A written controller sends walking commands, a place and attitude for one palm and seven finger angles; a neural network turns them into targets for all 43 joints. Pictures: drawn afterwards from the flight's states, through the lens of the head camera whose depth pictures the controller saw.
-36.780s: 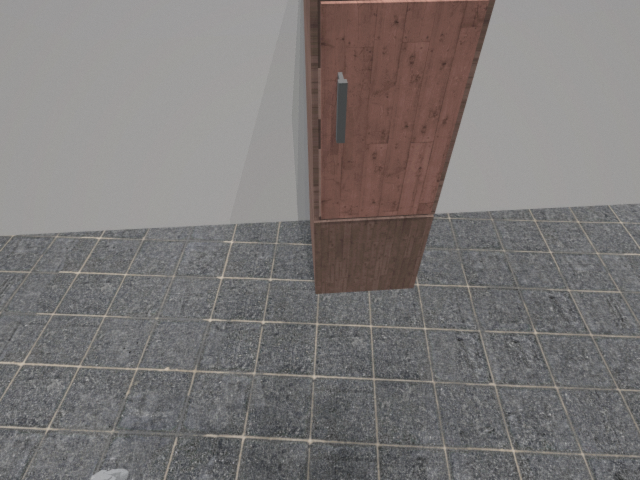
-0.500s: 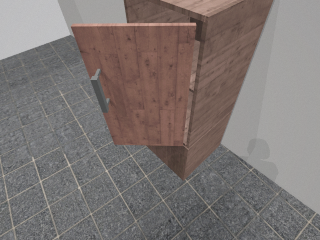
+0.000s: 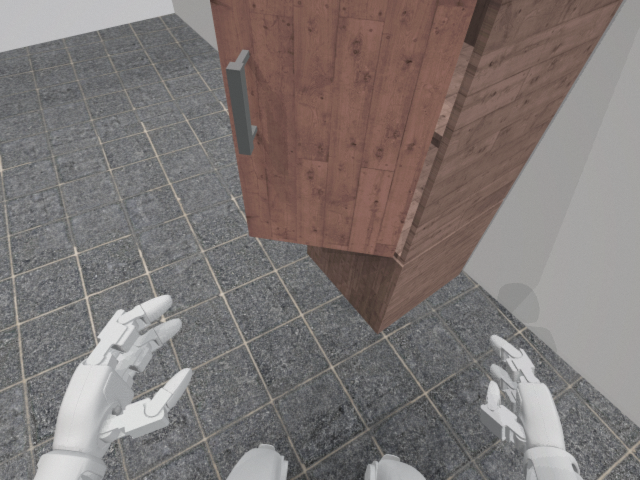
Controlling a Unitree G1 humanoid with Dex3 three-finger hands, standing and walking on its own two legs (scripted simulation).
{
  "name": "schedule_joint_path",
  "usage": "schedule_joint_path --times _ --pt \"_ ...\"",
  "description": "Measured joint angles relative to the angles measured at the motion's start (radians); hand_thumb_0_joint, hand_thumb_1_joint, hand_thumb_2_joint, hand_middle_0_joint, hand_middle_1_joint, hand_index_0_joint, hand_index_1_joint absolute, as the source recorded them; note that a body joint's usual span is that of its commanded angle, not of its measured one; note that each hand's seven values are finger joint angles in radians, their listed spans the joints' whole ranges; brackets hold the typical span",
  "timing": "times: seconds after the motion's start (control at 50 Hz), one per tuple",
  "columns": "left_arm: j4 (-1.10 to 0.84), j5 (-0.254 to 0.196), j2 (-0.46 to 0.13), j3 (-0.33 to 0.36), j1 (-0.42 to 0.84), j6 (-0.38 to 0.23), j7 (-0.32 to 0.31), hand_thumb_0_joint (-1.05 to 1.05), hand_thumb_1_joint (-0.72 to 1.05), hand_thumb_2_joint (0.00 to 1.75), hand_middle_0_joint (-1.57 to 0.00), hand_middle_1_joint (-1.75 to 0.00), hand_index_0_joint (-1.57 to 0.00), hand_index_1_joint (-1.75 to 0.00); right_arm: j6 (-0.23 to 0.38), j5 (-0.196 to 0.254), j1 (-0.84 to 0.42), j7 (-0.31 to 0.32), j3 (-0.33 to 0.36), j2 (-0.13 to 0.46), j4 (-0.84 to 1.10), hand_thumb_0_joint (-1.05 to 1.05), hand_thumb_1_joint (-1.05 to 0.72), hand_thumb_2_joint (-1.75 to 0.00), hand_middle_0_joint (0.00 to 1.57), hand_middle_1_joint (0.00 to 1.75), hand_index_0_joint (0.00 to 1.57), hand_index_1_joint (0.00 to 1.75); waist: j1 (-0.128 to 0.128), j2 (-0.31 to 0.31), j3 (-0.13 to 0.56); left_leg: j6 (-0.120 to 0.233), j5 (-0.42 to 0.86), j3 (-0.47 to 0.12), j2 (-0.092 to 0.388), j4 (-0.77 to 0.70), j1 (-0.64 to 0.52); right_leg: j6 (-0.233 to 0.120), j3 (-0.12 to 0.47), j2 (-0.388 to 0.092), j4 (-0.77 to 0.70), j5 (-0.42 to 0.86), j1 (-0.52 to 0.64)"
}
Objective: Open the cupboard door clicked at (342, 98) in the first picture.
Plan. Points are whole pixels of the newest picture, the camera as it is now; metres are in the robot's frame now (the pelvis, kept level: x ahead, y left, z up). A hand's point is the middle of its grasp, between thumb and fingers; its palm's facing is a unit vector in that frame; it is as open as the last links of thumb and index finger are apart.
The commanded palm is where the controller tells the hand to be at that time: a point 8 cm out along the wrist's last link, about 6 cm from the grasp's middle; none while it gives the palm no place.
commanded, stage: raise the hand with hooked fingers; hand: left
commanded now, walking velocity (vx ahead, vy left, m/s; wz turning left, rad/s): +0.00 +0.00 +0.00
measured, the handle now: (245, 104) +0.62 +0.19 +0.12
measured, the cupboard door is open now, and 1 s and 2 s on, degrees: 45 45 45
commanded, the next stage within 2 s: move the hooked fingers beside the handle in 1.56 s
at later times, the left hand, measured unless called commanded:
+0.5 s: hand (122, 322) +0.25 +0.24 +0.09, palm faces -0.04 -1.00 -0.07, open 12.3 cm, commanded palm +0.23 +0.30 +0.09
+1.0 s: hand (89, 250) +0.31 +0.29 +0.13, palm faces -0.01 -1.00 -0.05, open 13.9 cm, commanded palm +0.28 +0.34 +0.13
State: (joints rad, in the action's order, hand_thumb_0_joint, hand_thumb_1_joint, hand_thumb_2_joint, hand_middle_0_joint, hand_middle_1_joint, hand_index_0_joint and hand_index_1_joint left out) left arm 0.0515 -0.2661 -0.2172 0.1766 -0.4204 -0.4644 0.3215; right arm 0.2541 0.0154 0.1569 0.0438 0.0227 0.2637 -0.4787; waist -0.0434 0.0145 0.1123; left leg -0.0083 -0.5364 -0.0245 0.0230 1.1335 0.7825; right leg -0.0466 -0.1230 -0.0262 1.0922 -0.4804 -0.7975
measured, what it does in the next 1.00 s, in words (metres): stands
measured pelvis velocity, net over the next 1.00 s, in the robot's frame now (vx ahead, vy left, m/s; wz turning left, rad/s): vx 0.02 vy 0.03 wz -0.01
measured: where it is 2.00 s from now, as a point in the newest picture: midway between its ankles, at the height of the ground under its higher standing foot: outside the picture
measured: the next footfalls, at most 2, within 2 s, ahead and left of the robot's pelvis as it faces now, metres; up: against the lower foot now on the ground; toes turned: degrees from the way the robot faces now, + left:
none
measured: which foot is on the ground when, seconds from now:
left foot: down 0.00-1.00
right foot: down 0.00-1.00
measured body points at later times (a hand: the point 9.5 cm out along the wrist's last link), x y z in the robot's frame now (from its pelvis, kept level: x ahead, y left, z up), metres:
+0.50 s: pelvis +0.00 +0.03 +0.03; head +0.04 +0.04 +0.47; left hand +0.25 +0.30 +0.09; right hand +0.15 -0.23 -0.04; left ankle +0.02 +0.12 -0.66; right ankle +0.04 -0.10 -0.66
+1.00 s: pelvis +0.02 +0.03 +0.05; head +0.05 +0.03 +0.49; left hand +0.30 +0.34 +0.14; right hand +0.18 -0.21 -0.03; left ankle +0.02 +0.12 -0.66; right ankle +0.04 -0.10 -0.66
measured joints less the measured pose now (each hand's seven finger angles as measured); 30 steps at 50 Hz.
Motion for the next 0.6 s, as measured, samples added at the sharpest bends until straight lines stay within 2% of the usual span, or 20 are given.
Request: schedule_joint_path --times 0.06,0.14,0.22,0.32,0.42,0.6 --pt "-0.03 0.0 -0.021 -0.01 0.054 0.015 0.011 0.01 0.4 0.69 -0.23 -0.62 -0.24 -0.62 -0.003 -0.001 0.022 0.001 -0.044 -0.031 -0.039 0.01 -0.9 -0.9 0.2 0.3 0.2 0.3 0.005 -0.021 -0.01 0.006 0.001 -0.012 -0.001 0.012 0.013 0.006 -0.012 -0.001 -0.008 0.008 0.001" --pt "-0.023 -0.005 -0.043 -0.006 0.118 0.108 0.03 0.01 0.3 0.65 -0.24 -0.68 -0.24 -0.68 -0.021 0.005 0.063 0.0 -0.084 -0.074 -0.081 0.01 -0.9 -0.89 0.2 0.3 0.2 0.3 0.027 -0.038 -0.015 0.017 0.017 -0.001 -0.003 -0.016 -0.001 0.018 -0.001 -0.001 -0.044 0.033 0.015" --pt "-0.022 -0.017 -0.052 0.02 0.114 0.174 0.007 0.01 0.21 0.61 -0.25 -0.74 -0.25 -0.74 -0.028 0.007 0.116 0.001 -0.093 -0.087 -0.093 0.02 -0.9 -0.89 0.21 0.3 0.2 0.3 0.055 -0.047 -0.012 0.029 0.039 0.023 -0.006 -0.072 -0.038 0.031 0.022 -0.001 -0.095 0.06 0.043" --pt "-0.013 -0.024 -0.058 0.048 0.108 0.153 -0.022 0.0 0.1 0.56 -0.25 -0.82 -0.26 -0.81 -0.014 0.005 0.159 0.005 -0.078 -0.05 -0.095 0.02 -0.9 -0.89 0.21 0.3 0.2 0.3 0.066 -0.046 -0.014 0.04 0.054 0.04 -0.013 -0.112 -0.067 0.043 0.039 -0.007 -0.132 0.077 0.067" --pt "0.013 -0.03 -0.072 0.068 0.135 0.135 -0.007 0.0 -0.02 0.51 -0.26 -0.89 -0.27 -0.89 -0.001 0.01 0.158 0.013 -0.057 0.0 -0.1 0.02 -0.9 -0.89 0.21 0.3 0.2 0.3 0.063 -0.038 -0.018 0.047 0.057 0.043 -0.019 -0.126 -0.084 0.049 0.042 -0.011 -0.147 0.08 0.085" --pt "0.063 -0.043 -0.11 0.103 0.205 0.169 0.03 0.0 -0.23 0.42 -0.28 -1.03 -0.28 -1.02 0.009 0.017 0.115 0.026 -0.048 0.025 -0.078 0.02 -0.9 -0.9 0.2 0.3 0.2 0.3 0.055 -0.03 -0.028 0.046 0.065 0.034 -0.017 -0.172 -0.149 0.05 0.033 -0.006 -0.203 0.092 0.157"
